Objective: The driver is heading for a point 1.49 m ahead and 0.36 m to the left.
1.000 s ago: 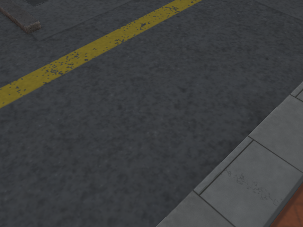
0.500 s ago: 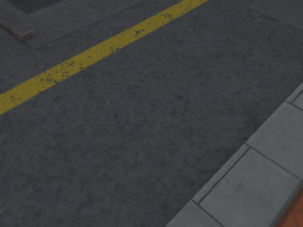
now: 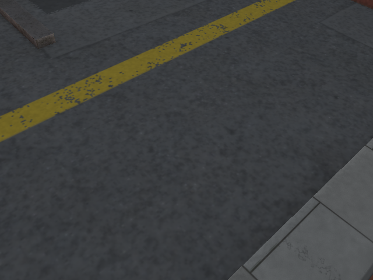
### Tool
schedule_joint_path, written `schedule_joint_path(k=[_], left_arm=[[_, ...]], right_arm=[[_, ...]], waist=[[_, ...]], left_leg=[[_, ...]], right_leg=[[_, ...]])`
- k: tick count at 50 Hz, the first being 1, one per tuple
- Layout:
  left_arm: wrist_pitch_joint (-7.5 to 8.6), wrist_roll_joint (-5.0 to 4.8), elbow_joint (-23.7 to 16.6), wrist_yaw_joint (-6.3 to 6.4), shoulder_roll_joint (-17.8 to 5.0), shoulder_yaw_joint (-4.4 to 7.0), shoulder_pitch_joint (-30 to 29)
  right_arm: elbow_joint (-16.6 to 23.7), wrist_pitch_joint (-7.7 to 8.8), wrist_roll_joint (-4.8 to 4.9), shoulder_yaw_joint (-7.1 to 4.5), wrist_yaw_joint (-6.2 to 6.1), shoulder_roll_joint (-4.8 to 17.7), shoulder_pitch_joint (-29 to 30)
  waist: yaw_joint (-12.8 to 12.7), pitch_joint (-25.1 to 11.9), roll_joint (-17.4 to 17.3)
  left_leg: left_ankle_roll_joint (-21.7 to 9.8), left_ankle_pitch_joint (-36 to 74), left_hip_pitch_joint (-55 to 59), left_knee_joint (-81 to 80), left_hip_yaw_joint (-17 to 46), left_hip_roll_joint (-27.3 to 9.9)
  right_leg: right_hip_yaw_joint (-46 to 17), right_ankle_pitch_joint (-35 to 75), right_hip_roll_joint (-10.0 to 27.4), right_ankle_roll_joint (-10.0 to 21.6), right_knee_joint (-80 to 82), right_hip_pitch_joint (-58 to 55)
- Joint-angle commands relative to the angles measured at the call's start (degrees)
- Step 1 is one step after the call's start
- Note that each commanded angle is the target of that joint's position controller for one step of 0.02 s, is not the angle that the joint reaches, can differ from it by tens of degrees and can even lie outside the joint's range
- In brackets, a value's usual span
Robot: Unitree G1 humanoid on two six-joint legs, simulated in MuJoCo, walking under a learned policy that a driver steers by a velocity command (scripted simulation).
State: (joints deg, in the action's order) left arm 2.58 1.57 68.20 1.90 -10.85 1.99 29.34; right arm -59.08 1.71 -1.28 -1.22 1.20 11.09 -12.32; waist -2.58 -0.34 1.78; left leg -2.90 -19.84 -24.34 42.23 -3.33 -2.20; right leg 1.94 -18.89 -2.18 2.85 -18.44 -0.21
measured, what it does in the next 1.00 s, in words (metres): walks ahead: left foot, then right foot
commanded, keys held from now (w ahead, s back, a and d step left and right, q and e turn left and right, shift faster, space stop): w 0.72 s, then w+q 0.28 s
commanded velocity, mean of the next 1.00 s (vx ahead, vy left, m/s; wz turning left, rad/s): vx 0.47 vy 0.00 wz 0.07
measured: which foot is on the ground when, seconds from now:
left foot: up 0.00-0.06, down 0.08-0.64, up 0.66-1.00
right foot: down 0.00-0.08, up 0.10-0.60, down 0.62-1.00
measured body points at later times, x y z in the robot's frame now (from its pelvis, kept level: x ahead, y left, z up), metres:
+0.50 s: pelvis +0.22 +0.04 +0.00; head +0.24 +0.05 +0.45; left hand +0.37 +0.27 -0.13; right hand +0.13 -0.18 -0.14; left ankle +0.10 +0.12 -0.74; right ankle +0.39 -0.09 -0.69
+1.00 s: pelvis +0.52 +0.01 -0.04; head +0.54 +0.02 +0.41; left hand +0.47 +0.25 -0.19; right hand +0.69 -0.23 -0.15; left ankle +0.65 +0.10 -0.75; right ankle +0.40 -0.08 -0.74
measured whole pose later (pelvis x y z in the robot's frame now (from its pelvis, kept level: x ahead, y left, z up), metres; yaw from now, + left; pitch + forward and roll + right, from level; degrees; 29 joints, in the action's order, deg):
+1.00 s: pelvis +0.52 +0.01 -0.04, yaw +5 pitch -2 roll -3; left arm 8.6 2.7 62.5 1.6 -11.3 3.2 20.3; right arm -50.4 2.0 -1.2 -4.1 3.7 14.1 -4.9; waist -1.9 4.2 -2.6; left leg -3.7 23.3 -28.8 34.8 -1.3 -1.5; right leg 9.6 -32.2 -4.0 3.2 -37.1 3.3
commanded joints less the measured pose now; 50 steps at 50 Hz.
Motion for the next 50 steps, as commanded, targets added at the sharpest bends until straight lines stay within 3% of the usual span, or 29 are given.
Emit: schedule_joint_path(k=[1, 2, 3, 4, 5, 6, 7, 8, 9, 11, 14, 20, 22, 24, 27, 29, 30, 31, 32, 33, 34, 35, 37, 39, 41, 42, 45, 47, 50], left_arm=[[1.23, -0.27, -2.85, -0.29, -6.89, 0.97, -1.72], [1.3, -0.55, -3.17, -0.38, -7.36, 1.03, -2.79], [1.65, -0.44, -3.33, -0.29, -7.43, 0.95, -3.25], [2.13, -0.36, -3.37, -0.46, -6.5, 0.48, -3.37], [2.27, -1.05, -5.68, -0.88, -1.73, -0.81, -1.86], [1.88, 0.05, -5.77, -1.34, -4.66, 0.35, -2.45], [1.5, 0.16, -6.74, -1.74, -5.46, 0.67, -5.14], [1.58, -0.03, -7.37, -2.18, -4.72, 0.54, -7.82], [1.49, -0.38, -7.52, -2.31, -3.81, 0.62, -8.49], [0.55, -0.12, -7.36, -2.52, -2.77, 0.65, -6.96], [-0.69, -0.17, -9.16, -2.74, -4.13, 1.38, -11.29], [-0.68, -0.04, -15.69, -3.65, -2.86, 1.07, -26.53], [-0.8, -0.11, -16.73, -4.1, -2.37, 0.72, -29.65], [-1.05, 0.2, -16.51, -4.21, -3.91, 1.12, -28.58], [-0.48, 0.44, -17.85, -3.94, -5.6, 1.62, -31.12], [-0.06, 0.42, -17.32, -3.63, -5.61, 1.92, -28.1], [0.38, 0.38, -14.6, -3.44, -6.2, 2.65, -20.67], [1.25, 0.13, -12.17, -3.01, -7.02, 3.25, -13.32], [1.48, 1.01, -8.19, -2.14, -9.02, 4.21, -0.87], [1.57, 1.89, -7.27, -2.12, -16.59, 5.92, 0.52], [1.8, 0.86, -7.86, -2.56, -10.87, 4.29, 1.02], [2.06, 0.57, -8.68, -2.3, -10.8, 4.0, -5.05], [2.13, 1.53, -9.97, -1.69, -7.16, 2.92, -11.72], [4.06, 1.42, -9.81, -1.18, -6.26, 2.3, -14.24], [6.57, 0.06, -8.91, -0.75, -6.94, 2.63, -17.31], [6.98, -0.07, -8.89, -0.61, -6.67, 2.5, -17.53], [7.18, -0.13, -9.46, -0.53, -5.56, 2.09, -17.45], [7.12, 0.57, -9.27, -0.54, -5.05, 1.89, -15.0], [6.44, 1.92, -7.4, 0.54, -5.02, 1.69, -6.71]], right_arm=[[4.93, 0.94, 0.5, -0.76, 0.7, 2.47, 4.25], [3.99, 0.96, 0.48, -0.88, 0.73, 1.98, 0.75], [1.83, 1.15, 0.42, -1.78, 0.16, 3.56, -5.29], [-0.25, 1.84, 0.03, -3.07, -0.58, 6.68, -13.95], [-0.9, 2.31, -0.61, -4.69, -1.22, 14.11, -23.29], [-2.28, 1.36, 0.22, -4.61, -1.13, 13.75, -24.15], [-0.2, 1.17, 0.34, -4.06, -0.9, 11.89, -16.6], [1.77, 1.62, 0.3, -3.47, -0.41, 9.49, -10.95], [2.64, 2.18, 0.18, -2.84, -0.24, 7.75, -7.98], [2.52, 3.3, 0.23, -1.79, -0.54, 4.97, -7.85], [1.0, 4.18, 0.32, -1.62, -0.99, 5.67, -12.74], [0.56, 4.12, 0.71, -0.89, -1.62, 4.81, -16.14], [-0.04, 4.07, 0.36, -0.96, -1.68, 5.67, -17.76], [-0.71, 3.99, -0.26, -1.33, -1.83, 6.74, -18.83], [-0.43, 3.57, -0.59, -1.61, -2.12, 6.67, -18.16], [0.07, 3.22, -0.7, -1.89, -2.24, 7.64, -15.75], [0.53, 3.16, -0.82, -1.98, -1.91, 8.13, -14.41], [0.25, 3.29, -1.26, -2.36, -2.05, 9.11, -12.2], [1.04, 3.24, -0.53, -3.17, -1.94, 10.45, -6.46], [2.28, 3.16, 0.99, -1.3, -0.79, 0.9, -19.92], [3.29, 3.44, 0.47, -1.14, -0.93, 1.96, -11.74], [6.04, 3.76, 0.44, -1.85, -0.79, 4.95, -6.71], [5.76, 3.26, -0.23, -3.03, 0.32, 7.05, -4.13], [6.58, 1.03, -2.08, -3.3, 1.11, 5.29, -2.99], [10.39, -0.24, -2.1, -3.2, 1.38, 4.3, 2.46], [10.72, -0.36, -1.96, -3.22, 1.73, 4.18, 2.94], [8.92, 0.51, 0.4, -3.41, 2.38, 4.59, 0.3], [9.46, 0.47, 0.68, -3.4, 2.42, 5.46, 3.91], [11.81, 0.82, -0.2, -2.97, 2.79, 5.36, 14.26]], waist=[[2.08, 9.28, 3.37], [3.68, 8.53, 3.33], [5.98, 6.28, 1.16], [10.04, 1.73, -3.27], [11.86, -5.12, -16.92], [10.47, -4.71, -16.41], [6.83, 1.44, -9.49], [5.48, 4.64, -4.96], [3.55, 5.78, -3.72], [1.49, 5.04, -5.59], [1.39, 5.36, -5.47], [3.34, 8.8, -4.43], [4.28, 7.78, -5.97], [3.78, 6.49, -7.8], [3.73, 7.73, -5.32], [1.66, 6.35, -6.17], [-0.62, 2.41, -6.36], [-4.54, -0.14, -9.55], [-11.31, -4.53, -8.55], [-2.88, -9.75, 15.49], [-6.51, -10.23, 8.44], [-4.08, -1.39, 5.44], [-0.43, 3.64, -2.38], [2.71, 5.75, -1.88], [5.29, 7.43, 0.73], [5.65, 6.79, 0.17], [6.51, 3.69, 0.53], [4.33, 6.14, 0.62], [-1.61, 12.8, -1.4]], left_leg=[[-0.31, 4.92, 2.96, -6.68, -2.84, 1.75], [-0.25, 7.36, 10.11, -9.69, -4.31, 3.55], [-0.39, 8.36, 19.06, -12.02, -4.11, 5.29], [-1.62, 5.61, 29.17, -15.43, 1.1, 1.55], [-6.74, -9.15, 38.88, -26.13, 27.99, -16.43], [-11.03, -14.82, 35.18, -32.79, 42.42, -19.81], [-10.94, -18.21, 29.57, -31.89, 36.56, -18.84], [-10.29, -12.31, 23.47, -32.57, 30.83, -17.04], [-8.87, -4.95, 19.37, -33.51, 25.51, -14.73], [-7.35, 6.32, 16.93, -34.89, 17.72, -11.26], [-8.42, 17.26, 19.38, -35.48, 13.54, -10.58], [-8.54, 27.7, 19.32, -36.41, 6.97, -8.08], [-8.4, 32.43, 20.87, -36.03, 5.81, -8.58], [-9.14, 36.44, 25.94, -34.01, 5.29, -10.94], [-9.2, 42.32, 31.89, -30.09, 4.33, -11.92], [-7.71, 55.89, 30.13, -23.54, 1.66, -11.03], [-7.11, 62.19, 26.4, -15.33, -0.15, -9.53], [-4.97, 55.29, 25.0, -5.77, 1.19, -9.31], [-3.81, 51.11, 19.23, 11.01, 0.87, -7.15], [-1.16, -3.55, -5.67, 35.41, -1.98, 4.04], [-1.31, -12.37, -16.66, 41.41, 4.99, 4.9], [-1.91, -7.2, -21.23, 36.09, 6.29, 1.44], [-0.88, -3.33, -15.07, 25.87, 7.17, -2.25], [0.32, 2.55, -8.08, 21.3, 6.0, -2.02], [0.37, 16.2, -5.71, 8.89, 6.0, -1.3], [0.32, 23.99, -2.74, 4.97, 4.54, -0.21], [-1.01, 46.68, 8.85, -1.84, 2.92, 0.9], [-1.25, 48.62, 6.99, -3.68, 2.12, 0.95], [-0.43, 43.89, -3.8, -11.68, 0.57, 0.69]], right_leg=[[-10.96, 2.66, 14.32, 8.5, 7.8, 11.36], [-8.36, 6.12, 12.63, 7.28, 4.79, 14.87], [-6.18, 14.05, 10.31, 6.2, -1.85, 17.72], [-1.74, 17.43, 6.84, 4.42, -15.12, 21.42], [4.41, 0.5, 0.45, 0.98, -36.5, 32.25], [-0.83, -10.59, -1.22, 1.68, -48.39, 37.65], [-3.35, -5.98, 2.96, 2.63, -53.2, 40.82], [-3.79, -0.84, 5.02, 2.86, -52.14, 40.3], [-3.94, 2.15, 6.55, 2.68, -49.33, 37.7], [-3.86, 5.63, 8.05, 1.38, -44.15, 33.58], [-2.08, 9.41, 7.56, 0.14, -41.2, 36.79], [0.99, 20.26, 6.89, -1.5, -25.22, 39.62], [1.66, 23.55, 5.66, -1.08, -21.85, 36.21], [0.36, 25.45, 6.34, 0.19, -25.34, 36.5], [0.48, 18.55, 5.93, 2.06, -22.59, 38.69], [3.31, 11.18, 2.88, 3.96, -19.77, 29.43], [6.48, 12.09, -0.33, 5.23, -21.62, 18.56], [-1.71, 20.07, 2.47, 6.81, -16.17, 11.48], [-0.08, 20.39, 1.75, 7.85, -12.07, -0.63], [-23.04, 17.88, 18.4, 16.53, -9.47, -19.8], [-34.61, 1.23, 19.67, 14.08, -0.01, -20.2], [-30.46, 0.58, 19.4, 11.9, 3.02, -12.16], [-22.96, 0.38, 16.57, 10.09, 4.32, 0.46], [-18.09, 0.45, 14.65, 9.63, 5.43, 10.68], [-12.39, -4.16, 11.76, 6.52, 5.9, 17.68], [-9.65, -3.55, 10.66, 6.31, 5.08, 19.86], [-2.67, -4.79, 9.41, 4.31, 0.03, 25.19], [-1.72, -7.81, 10.27, 3.75, -3.72, 22.95], [-1.54, -8.59, 11.3, 4.32, -11.02, 12.52]])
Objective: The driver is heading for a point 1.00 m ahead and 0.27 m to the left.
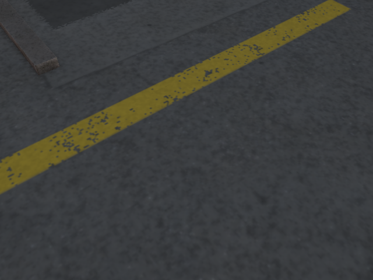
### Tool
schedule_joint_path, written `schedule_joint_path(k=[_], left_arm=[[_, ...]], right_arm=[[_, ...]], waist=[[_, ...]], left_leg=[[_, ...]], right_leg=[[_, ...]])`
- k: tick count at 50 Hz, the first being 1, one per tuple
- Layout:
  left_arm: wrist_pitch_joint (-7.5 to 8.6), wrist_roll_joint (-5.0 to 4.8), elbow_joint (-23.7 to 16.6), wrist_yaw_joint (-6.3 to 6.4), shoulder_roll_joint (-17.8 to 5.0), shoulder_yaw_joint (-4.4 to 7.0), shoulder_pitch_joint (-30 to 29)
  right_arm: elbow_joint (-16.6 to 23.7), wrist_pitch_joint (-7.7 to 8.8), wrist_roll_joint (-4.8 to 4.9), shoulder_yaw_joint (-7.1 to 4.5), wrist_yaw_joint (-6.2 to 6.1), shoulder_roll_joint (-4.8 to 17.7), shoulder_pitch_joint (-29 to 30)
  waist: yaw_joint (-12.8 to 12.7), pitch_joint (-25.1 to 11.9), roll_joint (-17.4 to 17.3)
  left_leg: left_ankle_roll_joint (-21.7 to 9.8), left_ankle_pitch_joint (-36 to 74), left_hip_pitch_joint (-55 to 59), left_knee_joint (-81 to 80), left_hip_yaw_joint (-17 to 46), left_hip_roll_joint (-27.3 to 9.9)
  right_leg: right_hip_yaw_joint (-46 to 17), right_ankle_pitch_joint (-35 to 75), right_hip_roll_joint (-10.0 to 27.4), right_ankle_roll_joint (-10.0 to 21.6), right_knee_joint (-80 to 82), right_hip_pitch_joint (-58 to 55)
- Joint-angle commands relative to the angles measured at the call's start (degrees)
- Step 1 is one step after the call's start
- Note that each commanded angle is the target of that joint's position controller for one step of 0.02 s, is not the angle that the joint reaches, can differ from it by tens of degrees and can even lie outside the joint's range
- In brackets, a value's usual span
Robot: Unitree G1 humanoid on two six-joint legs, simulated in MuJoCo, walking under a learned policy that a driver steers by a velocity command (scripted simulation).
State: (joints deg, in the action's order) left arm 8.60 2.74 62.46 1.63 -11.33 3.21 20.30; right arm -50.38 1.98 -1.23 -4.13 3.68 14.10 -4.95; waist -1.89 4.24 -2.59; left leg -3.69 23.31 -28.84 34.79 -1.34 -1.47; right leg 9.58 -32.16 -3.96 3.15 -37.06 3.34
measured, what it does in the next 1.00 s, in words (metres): goes down, turning left: left foot 0.13 m lower, then right foot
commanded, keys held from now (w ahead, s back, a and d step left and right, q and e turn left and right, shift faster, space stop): w+q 0.82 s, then w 0.18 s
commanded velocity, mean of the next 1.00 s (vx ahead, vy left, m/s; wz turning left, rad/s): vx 0.50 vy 0.00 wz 0.52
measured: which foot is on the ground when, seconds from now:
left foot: up 0.00-0.08, down 0.10-0.50, up 0.52-1.00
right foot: down 0.00-0.10, up 0.12-0.48, down 0.50-1.00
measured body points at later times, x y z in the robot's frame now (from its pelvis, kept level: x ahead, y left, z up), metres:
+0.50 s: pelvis +0.33 +0.00 -0.11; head +0.36 +0.00 +0.34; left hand +0.50 +0.26 -0.20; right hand +0.35 -0.27 -0.25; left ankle +0.18 +0.06 -0.83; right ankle +0.48 -0.08 -0.84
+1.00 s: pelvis +0.54 +0.09 -0.10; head +0.57 +0.12 +0.34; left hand +0.36 +0.27 -0.25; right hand +0.84 +0.03 -0.20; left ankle +0.58 +0.22 -0.83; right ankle +0.48 -0.08 -0.83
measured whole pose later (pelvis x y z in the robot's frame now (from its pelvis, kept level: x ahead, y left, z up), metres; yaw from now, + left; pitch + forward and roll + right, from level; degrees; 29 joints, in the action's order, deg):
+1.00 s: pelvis +0.54 +0.09 -0.10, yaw +34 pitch +2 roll -1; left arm 4.4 1.3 55.3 0.0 -12.8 3.3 24.6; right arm -44.8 0.9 -2.9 -2.3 3.9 12.7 -0.2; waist -4.4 2.5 -0.5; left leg -6.3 -10.7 -27.0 32.3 -4.4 -0.7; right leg 15.9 -22.7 3.7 -2.3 -20.0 -2.4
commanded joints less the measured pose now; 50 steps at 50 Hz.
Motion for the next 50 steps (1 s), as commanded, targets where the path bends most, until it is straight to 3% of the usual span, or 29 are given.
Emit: schedule_joint_path(k=[1, 3, 4, 5, 6, 7, 8, 9, 10, 11, 12, 13, 14, 17, 19, 21, 23, 24, 25, 26, 27, 28, 29, 31, 36, 42, 46, 48, 50], left_arm=[[-0.13, 1.08, -1.28, 1.63, -5.07, 0.51, 4.57], [-1.29, 1.0, -1.32, 2.68, -5.6, 0.42, 5.07], [-1.97, 0.3, -1.57, 2.58, -6.56, 0.53, 3.54], [-2.86, -1.27, -2.12, 1.97, -7.31, 0.87, 1.14], [-2.64, -2.0, -4.07, 0.43, -5.86, 1.38, -1.04], [-2.73, -3.06, -6.28, 0.11, -4.62, 0.65, 3.83], [-2.1, -2.14, -9.32, 0.25, -4.97, 0.03, -3.32], [-1.31, -2.13, -11.06, -0.3, -4.47, -0.57, -5.28], [-1.19, -1.25, -11.89, -0.73, -5.26, -0.6, -9.38], [-1.6, 0.13, -12.1, -1.21, -8.3, 0.26, -12.28], [-2.71, 0.82, -12.62, -1.74, -6.95, 0.28, -13.97], [-4.17, 0.75, -14.83, -2.03, -5.79, -0.25, -16.5], [-5.2, 0.96, -15.45, -2.28, -4.1, -0.79, -17.69], [-5.13, -1.09, -15.9, -2.63, -2.05, -1.88, -17.0], [-4.88, -1.82, -16.72, -2.29, -3.22, -1.65, -19.67], [-4.63, -1.67, -18.01, -2.08, -4.64, -1.16, -21.75], [-3.93, -1.64, -17.77, -1.95, -6.14, -0.44, -18.32], [-3.24, -1.32, -15.85, -1.67, -7.71, 0.31, -11.6], [-2.39, -0.16, -14.91, -1.11, -11.87, 1.49, -2.49], [-2.88, 0.83, -15.18, -0.74, -17.28, 2.64, 0.91], [-4.15, -0.34, -15.2, -0.7, -15.55, 2.8, -1.25], [-4.61, -0.65, -16.62, -0.77, -10.19, 1.62, -5.76], [-4.64, -0.8, -16.84, -0.95, -7.39, 0.91, -9.0], [-4.16, -0.79, -15.89, -0.84, -5.93, 0.61, -8.92], [-2.01, -1.72, -13.94, -1.36, -7.37, 1.45, -4.44], [-2.16, -1.74, -12.49, -1.29, -7.88, 1.58, -0.61], [-2.89, -1.42, -10.54, -1.38, -10.03, 1.93, 3.54], [-3.69, -1.35, -9.36, -1.48, -10.87, 1.98, 4.87], [-4.57, -1.8, -8.55, -1.47, -11.12, 1.64, 5.08]], right_arm=[[3.2, 0.77, -0.4, 0.05, 0.39, 2.43, 7.87], [0.93, 1.31, -1.15, -0.07, 0.5, 3.24, 2.19], [-2.14, 1.33, -1.95, -0.8, 0.28, 4.63, -6.6], [-6.62, 1.34, -2.7, -1.74, 0.01, 5.65, -20.43], [-9.15, 1.21, -2.09, -2.74, -0.24, 7.59, -27.59], [-8.71, 1.06, -1.42, -2.74, -0.04, 10.22, -29.85], [-7.21, 0.94, -0.76, -2.42, -0.69, 9.01, -30.48], [-6.71, 0.49, -1.56, -3.01, -2.89, 11.63, -28.81], [-5.89, 0.54, -1.98, -2.65, -4.98, 10.36, -24.98], [-4.1, 1.52, -1.02, -1.38, -5.3, 7.05, -19.71], [-3.52, 2.38, -0.12, -0.74, -5.28, 5.84, -15.55], [-3.08, 2.89, 0.67, -0.93, -5.08, 7.05, -13.77], [-3.14, 3.34, 0.59, -1.21, -4.85, 8.02, -13.29], [-3.43, 3.02, 1.46, -1.53, -3.7, 7.04, -13.49], [-3.83, 2.51, 1.62, -1.6, -3.08, 6.42, -16.5], [-4.04, 1.68, 0.98, -1.66, -3.04, 6.07, -18.7], [-3.33, 1.27, 0.53, -2.2, -3.38, 7.63, -17.93], [-2.72, 1.43, 0.3, -2.32, -3.35, 7.9, -16.74], [-0.68, 2.12, 0.66, -1.83, -3.1, 5.81, -15.49], [1.02, 2.12, 2.49, -0.96, -3.37, 0.63, -21.41], [0.8, 1.24, 0.98, -1.55, -3.44, 4.83, -21.58], [0.63, 0.65, 0.06, -1.65, -3.11, 5.32, -18.05], [1.28, 0.51, -0.19, -1.48, -2.41, 4.26, -14.85], [1.44, -0.55, -0.92, -1.36, -1.5, 3.13, -14.42], [4.06, -2.18, -1.0, -0.96, -0.38, 2.8, -8.54], [7.86, -1.69, -0.78, 0.65, 0.61, 1.14, 2.76], [9.28, -1.37, -1.18, 1.12, 0.6, 1.66, 7.06], [8.82, -0.99, -1.76, 0.97, 0.17, 2.35, 5.74], [4.67, 0.32, -2.29, 0.21, -0.54, 3.15, -6.0]], waist=[[-3.28, 9.66, 1.68], [-1.34, 7.99, 0.32], [2.44, 3.22, 0.82], [9.49, -3.74, -1.47], [11.41, -7.4, -11.57], [6.81, -14.88, -11.73], [11.71, -20.21, -2.84], [10.05, -19.16, -2.11], [8.11, -15.44, 1.04], [5.52, -9.38, 8.9], [2.16, -4.32, 10.54], [0.59, -1.09, 9.03], [0.88, -1.39, 5.38], [1.86, -4.64, -0.61], [4.21, -5.12, -0.49], [5.21, -4.2, -0.43], [2.89, -4.24, -0.84], [-0.47, -6.68, 1.18], [-4.59, -13.09, 6.85], [-2.29, -20.51, 18.15], [-0.71, -19.62, 15.65], [-0.09, -10.76, 8.19], [0.57, -5.26, 5.55], [2.31, -2.94, 8.98], [2.79, -4.07, 7.52], [0.45, -1.32, 8.0], [-0.98, 0.07, 8.71], [-0.21, -0.42, 9.0], [5.34, -6.88, 6.56]], left_leg=[[0.77, -1.3, -1.58, -7.93, -1.41, -0.38], [-0.04, -3.09, 2.48, -14.86, -2.89, -0.66], [-1.69, -6.28, 11.29, -15.46, -5.32, 1.15], [-5.64, -4.45, 24.17, -18.23, -5.56, 1.84], [-10.19, 8.56, 43.5, -10.62, 1.62, -3.81], [-15.54, 27.08, 61.54, 5.95, 15.84, -13.45], [-19.01, 17.8, 65.08, 0.23, 24.2, -17.94], [-23.68, -8.01, 62.29, -8.29, 35.68, -23.13], [-23.41, -25.63, 53.55, -13.71, 42.83, -24.84], [-20.33, -24.43, 41.74, -14.98, 37.41, -22.1], [-18.43, -16.08, 27.01, -16.76, 32.58, -18.79], [-15.89, -13.24, 14.06, -19.74, 25.63, -12.91], [-14.41, -8.71, 8.97, -21.01, 20.51, -8.63], [-9.86, -3.14, 9.55, -18.96, 12.63, -1.96], [-8.43, -4.73, 15.96, -17.54, 14.46, -2.7], [-7.57, -8.72, 20.25, -14.8, 17.66, -4.19], [-6.51, -11.63, 20.11, -10.41, 20.29, -4.58], [-5.37, -12.21, 17.89, -3.05, 18.96, -1.91], [-3.64, -19.46, 11.92, 11.7, 14.59, 2.13], [-2.02, -53.47, -3.33, 28.38, 6.88, 9.83], [-2.35, -55.95, -10.53, 36.27, 6.21, 6.17], [-2.26, -50.02, -12.27, 38.65, 6.56, 2.95], [-1.73, -45.6, -11.49, 36.58, 5.83, 1.19], [-0.55, -42.35, -7.86, 33.3, 5.17, -1.35], [1.06, -35.32, -10.35, 29.69, 4.06, -2.68], [1.48, -25.3, -8.09, 11.65, 0.28, -2.85], [-0.69, -31.1, -2.64, 2.33, -3.22, -0.56], [-2.66, -36.51, 1.09, -0.96, -4.59, 1.52], [-5.02, -34.06, 16.57, -8.61, -5.98, 5.54]], right_leg=[[-9.06, 7.38, 13.37, 4.07, 4.47, 5.47], [-6.71, 20.18, 12.88, 4.15, -6.45, 1.54], [-4.48, 32.64, 12.01, 4.3, -17.09, 1.59], [-0.55, 37.88, 8.72, 3.65, -38.3, 4.87], [1.71, -0.01, 1.5, 2.17, -61.67, 27.13], [-5.28, -11.15, 3.48, 2.08, -70.82, 46.94], [-9.76, -2.4, 5.61, 1.61, -70.27, 55.18], [-11.81, 2.55, 6.09, 0.39, -69.16, 63.09], [-13.51, 4.66, 8.65, -1.06, -64.98, 64.65], [-14.2, 10.75, 11.04, -2.52, -53.91, 59.86], [-14.03, 13.42, 12.08, -4.74, -43.21, 50.73], [-12.3, 15.67, 12.02, -6.01, -30.56, 39.88], [-9.96, 18.56, 10.35, -6.41, -23.83, 32.08], [-7.9, 32.22, 6.91, -4.54, -6.24, 20.18], [-7.63, 34.32, 5.68, -3.86, -1.1, 20.69], [-8.57, 31.14, 5.35, -3.1, 2.64, 21.03], [-9.2, 26.13, 4.14, -2.39, 6.78, 14.75], [-9.68, 24.98, 4.1, -1.48, 9.72, 6.22], [-19.98, 19.46, 13.86, 1.15, 11.38, -5.66], [-42.09, 14.55, 29.42, 6.72, 16.76, -19.03], [-52.2, 1.8, 30.89, 9.4, 20.09, -15.54], [-45.16, -4.12, 27.86, 8.04, 21.91, -7.89], [-36.43, 1.76, 24.65, 6.59, 23.44, -0.92], [-24.49, 15.18, 20.48, 4.34, 25.15, 4.73], [-13.08, 32.13, 20.16, 5.55, 27.13, 2.89], [-2.95, 34.27, 18.7, 4.47, 27.85, 2.06], [-1.27, 38.62, 20.3, 4.42, 26.42, -1.04], [-0.46, 49.93, 20.99, 4.39, 21.77, -4.32], [3.14, 61.74, 19.04, 3.13, 5.54, -3.75]])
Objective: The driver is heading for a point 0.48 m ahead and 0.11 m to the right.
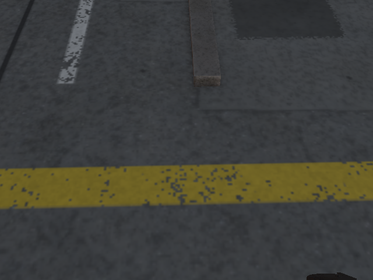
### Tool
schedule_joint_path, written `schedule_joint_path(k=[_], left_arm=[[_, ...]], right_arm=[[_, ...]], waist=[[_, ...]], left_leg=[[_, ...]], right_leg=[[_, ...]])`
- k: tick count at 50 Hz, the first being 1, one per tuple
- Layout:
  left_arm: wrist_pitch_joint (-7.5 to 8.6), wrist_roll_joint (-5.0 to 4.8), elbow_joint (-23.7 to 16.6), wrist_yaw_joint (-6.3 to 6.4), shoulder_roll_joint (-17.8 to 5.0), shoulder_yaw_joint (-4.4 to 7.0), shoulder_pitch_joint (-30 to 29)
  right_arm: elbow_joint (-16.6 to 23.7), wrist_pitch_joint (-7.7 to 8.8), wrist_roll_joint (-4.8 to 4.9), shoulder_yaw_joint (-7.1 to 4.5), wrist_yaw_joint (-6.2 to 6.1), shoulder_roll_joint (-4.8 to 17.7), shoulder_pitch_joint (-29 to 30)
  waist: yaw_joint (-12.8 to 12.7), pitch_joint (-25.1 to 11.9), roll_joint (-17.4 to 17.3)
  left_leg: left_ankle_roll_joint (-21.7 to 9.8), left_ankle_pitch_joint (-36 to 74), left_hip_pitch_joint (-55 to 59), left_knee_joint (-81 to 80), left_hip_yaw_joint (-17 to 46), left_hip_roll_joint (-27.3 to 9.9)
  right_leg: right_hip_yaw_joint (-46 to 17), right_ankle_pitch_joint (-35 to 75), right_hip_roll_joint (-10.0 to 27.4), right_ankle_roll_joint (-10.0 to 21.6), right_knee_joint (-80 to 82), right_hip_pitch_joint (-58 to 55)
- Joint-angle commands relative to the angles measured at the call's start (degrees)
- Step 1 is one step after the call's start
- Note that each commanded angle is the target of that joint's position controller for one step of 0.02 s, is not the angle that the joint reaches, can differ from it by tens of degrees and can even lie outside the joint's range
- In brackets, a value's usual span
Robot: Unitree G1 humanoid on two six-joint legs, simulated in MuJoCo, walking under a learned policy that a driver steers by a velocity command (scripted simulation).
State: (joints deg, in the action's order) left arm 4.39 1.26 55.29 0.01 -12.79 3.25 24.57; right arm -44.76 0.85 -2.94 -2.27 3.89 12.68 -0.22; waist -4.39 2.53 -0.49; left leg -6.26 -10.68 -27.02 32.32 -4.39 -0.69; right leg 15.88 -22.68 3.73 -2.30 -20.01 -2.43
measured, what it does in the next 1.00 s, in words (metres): walks ahead: left foot, then right foot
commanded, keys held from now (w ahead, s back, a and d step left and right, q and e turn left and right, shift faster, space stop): w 0.12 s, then w+e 0.40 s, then no key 0.48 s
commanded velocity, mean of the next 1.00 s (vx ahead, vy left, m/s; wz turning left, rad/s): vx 0.36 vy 0.00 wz -0.16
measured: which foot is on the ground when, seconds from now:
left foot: up 0.00-0.00, down 0.02-0.58, up 0.60-1.00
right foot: down 0.00-0.02, up 0.04-0.56, down 0.58-1.00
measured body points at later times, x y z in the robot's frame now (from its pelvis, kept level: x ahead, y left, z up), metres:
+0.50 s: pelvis +0.25 +0.01 +0.00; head +0.28 +0.00 +0.45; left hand +0.43 +0.22 -0.12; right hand +0.19 -0.24 -0.14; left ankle +0.11 +0.09 -0.73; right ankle +0.39 -0.11 -0.70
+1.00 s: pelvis +0.42 -0.04 +0.01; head +0.44 -0.05 +0.46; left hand +0.53 +0.19 -0.13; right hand +0.42 -0.29 -0.14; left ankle +0.50 +0.08 -0.71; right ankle +0.40 -0.09 -0.73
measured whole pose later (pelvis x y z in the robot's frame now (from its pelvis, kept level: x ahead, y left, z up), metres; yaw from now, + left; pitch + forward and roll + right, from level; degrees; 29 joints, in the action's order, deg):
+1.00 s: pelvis +0.42 -0.04 +0.01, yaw -14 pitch -1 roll -1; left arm 2.0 1.3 54.6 0.7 -11.3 0.7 14.2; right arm -54.7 -0.6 -1.0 -1.3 -1.8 11.5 -12.9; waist -0.4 2.5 -2.0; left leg 0.1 -14.0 -22.0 37.0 -0.5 -2.9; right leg 3.4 -12.2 -5.9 6.2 -21.2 8.6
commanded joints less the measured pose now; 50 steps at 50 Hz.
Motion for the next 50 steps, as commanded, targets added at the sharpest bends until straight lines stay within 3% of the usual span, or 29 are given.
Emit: schedule_joint_path(k=[1, 2, 3, 4, 5, 7, 8, 10, 12, 15, 19, 23, 26, 27, 28, 29, 30, 31, 32, 33, 34, 36, 39, 42, 46, 50], left_arm=[[-0.49, -0.58, -2.44, 0.11, -7.92, 0.85, 0.68], [-0.14, -1.81, -6.28, -1.13, -1.72, -0.8, 3.01], [-0.35, -1.2, -6.34, -0.77, -7.56, 0.99, -0.64], [-0.26, -1.34, -7.56, -0.8, -7.93, 1.31, -5.85], [0.27, -1.54, -7.32, -0.92, -6.33, 0.8, -6.8], [-1.0, 0.01, -5.06, -1.06, -5.19, 0.86, -3.5], [-1.8, 0.23, -4.12, -1.26, -4.48, 0.81, -1.85], [-2.75, 0.21, -3.9, -1.8, -3.72, 0.96, -2.21], [-3.18, 0.11, -4.77, -2.14, -3.43, 1.08, -5.97], [-3.26, 0.04, -6.35, -2.22, -3.49, 1.1, -11.4], [-2.81, 0.23, -8.75, -2.81, -2.37, 0.13, -17.96], [-2.52, 0.48, -11.82, -3.31, -2.25, -0.46, -23.19], [-2.59, 0.62, -11.31, -2.75, -3.71, 0.22, -18.15], [-2.31, 1.0, -9.76, -2.47, -4.57, 0.73, -12.63], [-1.58, 1.73, -7.12, -2.08, -5.73, 1.49, -4.24], [-1.05, 2.55, -5.65, -1.23, -10.66, 2.99, 2.96], [-1.47, 1.09, -6.74, -0.79, -16.08, 4.15, -0.03], [-2.02, -1.58, -6.84, -0.6, -14.51, 4.01, -0.18], [-1.92, -1.45, -6.84, -0.22, -11.46, 2.96, -4.7], [-1.86, -1.29, -6.6, -0.14, -7.43, 1.77, -7.15], [-1.68, -1.49, -6.54, 0.13, -5.61, 1.09, -9.12], [-1.12, -1.05, -6.24, 0.19, -4.98, 0.36, -10.31], [-0.31, -0.42, -5.49, 0.07, -6.92, 0.33, -10.17], [-0.73, -0.45, -4.79, 0.21, -6.13, -0.4, -10.24], [-1.51, -0.05, -3.22, 0.58, -5.95, -0.86, -8.47], [-2.33, -0.05, -2.12, 1.22, -5.09, -1.52, -9.56]], right_arm=[[-3.9, 2.16, -1.35, -2.74, -1.47, 7.65, -20.05], [-4.13, 2.36, -1.39, -4.15, -2.43, 14.82, -25.24], [-4.28, 1.51, 0.75, -4.61, -3.2, 16.23, -26.37], [-4.67, 1.53, 1.48, -4.06, -3.54, 14.29, -22.15], [-4.73, 2.06, 1.55, -3.09, -3.56, 10.59, -18.78], [-4.81, 2.94, 1.9, -1.67, -3.72, 6.02, -14.08], [-4.77, 3.48, 1.9, -1.37, -3.75, 5.18, -13.68], [-5.91, 4.51, 2.15, -1.49, -3.88, 5.91, -15.52], [-6.84, 5.06, 1.96, -1.66, -4.03, 6.55, -17.4], [-7.98, 5.37, 1.81, -1.32, -4.13, 5.8, -19.93], [-8.75, 5.72, 1.85, -1.0, -4.54, 5.79, -20.99], [-10.51, 5.38, 1.65, -1.1, -5.42, 7.04, -24.28], [-10.53, 4.73, 1.33, -1.54, -5.98, 9.44, -23.17], [-10.63, 4.12, 1.2, -1.63, -6.04, 9.76, -23.12], [-10.39, 3.68, 1.69, -1.6, -5.99, 9.98, -22.82], [-8.45, 3.9, 2.5, -1.01, -5.76, 8.23, -22.62], [-6.36, 4.06, 4.43, -0.06, -5.0, 2.98, -28.23], [-6.59, 3.95, 2.9, -0.9, -5.13, 7.4, -23.51], [-5.47, 4.15, 3.47, -0.45, -5.08, 5.54, -19.95], [-5.93, 4.17, 3.15, -0.26, -5.15, 4.96, -19.64], [-5.9, 3.28, 2.07, -0.51, -5.11, 5.2, -18.78], [-6.99, 0.98, 0.99, -0.53, -4.82, 4.28, -21.58], [-7.69, -0.24, 1.45, -0.34, -4.52, 2.77, -22.78], [-7.49, -0.66, 1.47, -0.16, -4.69, 2.65, -19.27], [-7.45, -1.18, 1.93, 0.06, -5.45, 2.9, -15.3], [-8.94, -1.03, 1.97, 0.35, -6.37, 2.47, -15.9]], waist=[[11.3, -11.93, 1.28], [10.91, -19.44, -13.56], [11.72, -20.34, -8.56], [10.24, -12.39, -4.53], [8.35, -7.5, -2.93], [3.98, -3.68, -3.3], [3.24, -4.25, -3.91], [2.61, -2.84, -3.4], [3.22, -0.16, -3.3], [4.4, 2.39, -2.78], [5.55, 3.79, -2.91], [6.81, 4.5, -2.36], [3.88, 0.15, -4.92], [1.71, -2.57, -4.82], [-2.01, -6.82, -3.48], [-4.75, -12.81, 1.91], [0.72, -21.17, 16.25], [-0.9, -21.55, 2.58], [0.63, -14.05, 2.25], [2.56, -7.35, -0.86], [4.04, -4.35, -0.47], [6.16, -4.07, 0.71], [7.55, -5.94, 2.08], [6.57, -5.83, 4.76], [4.46, -5.5, 5.71], [4.71, -3.11, 5.08]], left_leg=[[-4.22, -1.61, 30.07, -6.33, 4.01, -0.45], [-11.28, -4.02, 49.47, -9.33, 32.37, -19.73], [-12.93, 3.19, 47.08, -15.11, 42.08, -23.31], [-11.38, 9.89, 41.84, -13.98, 30.75, -19.91], [-9.33, 15.38, 34.29, -14.95, 24.24, -16.98], [-5.35, 18.12, 24.88, -18.39, 15.7, -12.24], [-4.74, 17.25, 22.91, -19.92, 13.89, -11.65], [-4.73, 16.61, 21.36, -22.57, 11.39, -11.33], [-4.21, 14.18, 20.91, -24.88, 8.76, -11.44], [-3.66, 14.03, 22.73, -26.27, 5.5, -11.54], [-2.55, 19.54, 24.65, -26.26, -0.27, -11.08], [-1.73, 30.01, 31.61, -22.58, -3.74, -12.98], [-0.39, 56.01, 35.2, -10.44, -6.82, -13.59], [-0.24, 60.78, 34.63, -1.29, -7.16, -13.36], [0.83, 54.65, 29.84, 11.23, -7.83, -11.95], [2.48, 30.89, 16.73, 29.52, -8.4, -8.66], [5.56, -21.88, -3.9, 52.59, -4.45, 4.37], [5.37, -16.86, -5.41, 53.23, 5.83, 1.07], [5.32, -13.81, -7.24, 50.72, 6.35, -1.07], [5.33, -12.38, -5.68, 44.68, 5.92, -2.85], [5.49, -11.51, -3.51, 39.94, 6.25, -4.03], [6.06, -9.93, 2.94, 35.23, 5.24, -3.17], [6.91, -6.38, 4.02, 28.38, 4.15, -2.23], [7.22, -2.2, 4.19, 18.91, 3.42, -2.49], [6.96, -1.08, 7.02, 10.3, 3.16, -2.17], [5.67, -4.19, 12.58, -1.05, 3.34, -1.55]], right_leg=[[-2.45, 40.41, 9.49, 7.2, -24.48, 11.5], [-2.04, 2.31, 1.28, 3.79, -45.62, 35.09], [-11.5, -8.22, -2.3, 3.95, -54.27, 40.68], [-15.09, -3.15, 0.69, 5.01, -55.08, 43.96], [-15.89, 0.99, 2.28, 5.47, -51.02, 42.29], [-16.45, 4.24, 3.71, 5.04, -44.96, 35.83], [-16.68, 5.39, 3.24, 4.73, -44.21, 33.28], [-17.07, 7.58, 2.34, 4.45, -43.49, 33.99], [-18.0, 11.7, 2.25, 4.16, -41.56, 37.87], [-18.99, 17.22, 1.63, 3.87, -36.65, 43.04], [-15.04, 23.51, 0.71, 4.55, -25.75, 41.62], [-10.37, 20.34, -0.81, 7.34, -17.69, 40.02], [-6.46, 12.2, -6.0, 10.99, -15.99, 31.4], [-6.19, 10.15, -8.19, 12.26, -14.31, 25.65], [-7.92, 15.16, -9.09, 13.78, -8.58, 14.35], [-20.75, 24.7, 1.8, 17.19, -7.8, -0.74], [-50.99, 49.67, 20.87, 28.38, -4.56, -16.51], [-45.12, 58.81, 18.86, 27.85, -3.87, -12.63], [-37.15, 61.03, 17.37, 26.02, -3.17, -6.03], [-31.74, 58.97, 14.35, 22.24, -0.5, 2.26], [-27.88, 55.89, 11.44, 19.49, 1.57, 7.4], [-23.03, 58.19, 8.81, 17.65, 3.41, 13.67], [-18.88, 63.31, 6.94, 16.84, 3.5, 13.66], [-16.57, 59.1, 4.88, 14.29, 3.17, 12.52], [-18.1, 50.36, 5.97, 13.79, 3.01, 11.54], [-21.99, 38.97, 7.54, 14.02, 0.98, 12.51]])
